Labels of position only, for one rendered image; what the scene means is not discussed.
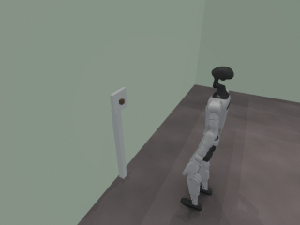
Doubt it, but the robot head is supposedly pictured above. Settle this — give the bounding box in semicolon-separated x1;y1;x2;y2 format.
211;67;234;99

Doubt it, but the panel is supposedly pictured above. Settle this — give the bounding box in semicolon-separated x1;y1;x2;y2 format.
110;87;128;179

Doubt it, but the robot left shin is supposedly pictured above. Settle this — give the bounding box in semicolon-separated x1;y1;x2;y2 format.
187;177;201;205

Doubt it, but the robot left forearm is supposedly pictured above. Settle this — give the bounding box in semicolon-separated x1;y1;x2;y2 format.
193;131;215;165

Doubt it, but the robot left upper arm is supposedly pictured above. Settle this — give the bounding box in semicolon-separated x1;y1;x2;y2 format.
204;99;222;140

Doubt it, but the button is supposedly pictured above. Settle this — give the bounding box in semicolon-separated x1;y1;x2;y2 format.
119;98;125;105

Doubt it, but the left robot hand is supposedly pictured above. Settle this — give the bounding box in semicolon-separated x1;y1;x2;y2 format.
182;160;200;181

